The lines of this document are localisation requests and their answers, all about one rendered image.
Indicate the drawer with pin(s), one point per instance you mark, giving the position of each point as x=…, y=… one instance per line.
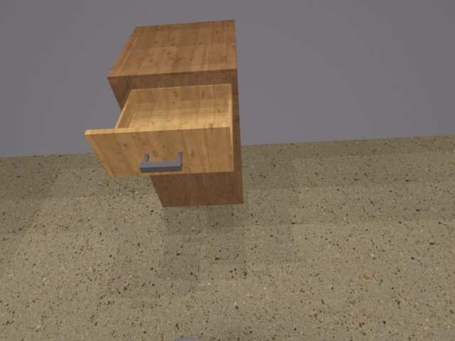
x=194, y=120

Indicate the handle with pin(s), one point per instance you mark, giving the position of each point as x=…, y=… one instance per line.
x=161, y=166

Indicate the cabinet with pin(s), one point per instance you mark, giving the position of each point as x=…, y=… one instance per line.
x=179, y=55

